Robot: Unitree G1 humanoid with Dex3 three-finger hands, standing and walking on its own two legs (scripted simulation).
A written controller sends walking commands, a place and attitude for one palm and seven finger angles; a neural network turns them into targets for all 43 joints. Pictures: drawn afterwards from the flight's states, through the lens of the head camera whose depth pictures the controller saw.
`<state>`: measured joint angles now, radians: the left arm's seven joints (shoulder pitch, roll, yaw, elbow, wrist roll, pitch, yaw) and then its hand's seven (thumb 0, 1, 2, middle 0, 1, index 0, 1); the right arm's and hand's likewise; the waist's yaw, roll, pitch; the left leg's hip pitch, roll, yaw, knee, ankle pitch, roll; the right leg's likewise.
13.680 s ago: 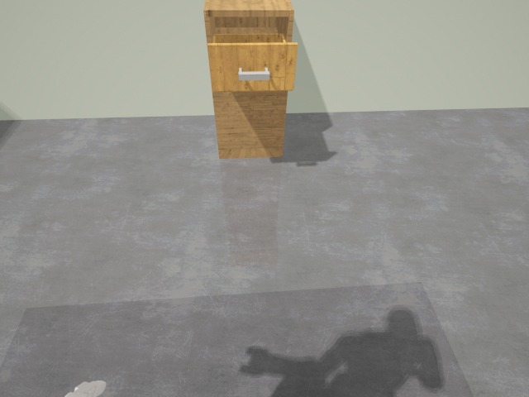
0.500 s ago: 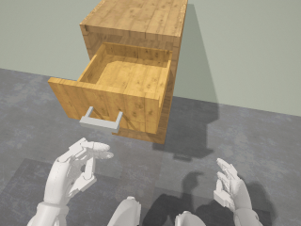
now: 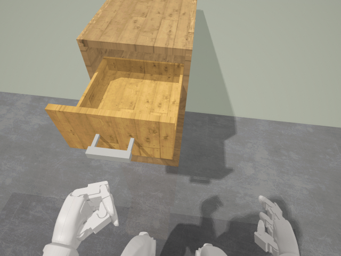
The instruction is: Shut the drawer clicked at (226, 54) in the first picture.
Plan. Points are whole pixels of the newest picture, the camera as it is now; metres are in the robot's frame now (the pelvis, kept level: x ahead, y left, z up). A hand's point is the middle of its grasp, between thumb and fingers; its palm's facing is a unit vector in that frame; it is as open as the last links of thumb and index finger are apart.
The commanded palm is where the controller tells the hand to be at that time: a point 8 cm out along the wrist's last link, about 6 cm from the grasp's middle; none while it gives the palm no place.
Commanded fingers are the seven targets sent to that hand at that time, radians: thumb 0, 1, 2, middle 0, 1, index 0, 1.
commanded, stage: raise the hand and make a fist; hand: left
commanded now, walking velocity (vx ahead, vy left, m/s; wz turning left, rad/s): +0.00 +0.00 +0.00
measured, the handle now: (111, 147) +0.39 +0.18 -0.01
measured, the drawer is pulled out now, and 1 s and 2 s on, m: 0.28 0.28 0.28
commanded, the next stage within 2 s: bring the fist close to the handle in 0.76 s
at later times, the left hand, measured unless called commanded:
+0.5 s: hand (88, 206) +0.20 +0.16 +0.09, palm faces -0.02 -1.00 -0.07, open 3.3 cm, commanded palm +0.17 +0.22 +0.09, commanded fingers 0.00 0.90 0.90 -1.40 -1.60 -1.40 -1.60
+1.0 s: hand (96, 208) +0.21 +0.15 +0.07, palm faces -0.07 -1.00 -0.05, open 3.3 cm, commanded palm +0.19 +0.22 +0.08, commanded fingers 0.00 0.90 0.90 -1.40 -1.60 -1.40 -1.60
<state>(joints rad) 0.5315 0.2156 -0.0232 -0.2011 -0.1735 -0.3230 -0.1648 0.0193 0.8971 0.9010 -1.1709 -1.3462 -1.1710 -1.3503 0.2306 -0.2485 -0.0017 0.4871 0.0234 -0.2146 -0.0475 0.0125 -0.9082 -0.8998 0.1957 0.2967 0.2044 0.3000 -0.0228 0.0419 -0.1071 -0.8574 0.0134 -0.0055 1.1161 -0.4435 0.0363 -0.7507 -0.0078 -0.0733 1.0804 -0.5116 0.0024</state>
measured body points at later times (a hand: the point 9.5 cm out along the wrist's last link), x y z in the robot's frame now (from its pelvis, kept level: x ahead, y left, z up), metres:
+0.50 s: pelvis +0.03 -0.01 +0.02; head +0.06 +0.00 +0.47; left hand +0.20 +0.22 +0.10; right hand +0.22 -0.23 -0.04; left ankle +0.06 +0.09 -0.66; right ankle +0.02 -0.13 -0.66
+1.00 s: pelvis +0.02 -0.02 +0.01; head +0.06 -0.02 +0.46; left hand +0.20 +0.21 +0.08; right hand +0.21 -0.25 -0.05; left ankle +0.06 +0.09 -0.66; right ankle +0.02 -0.13 -0.66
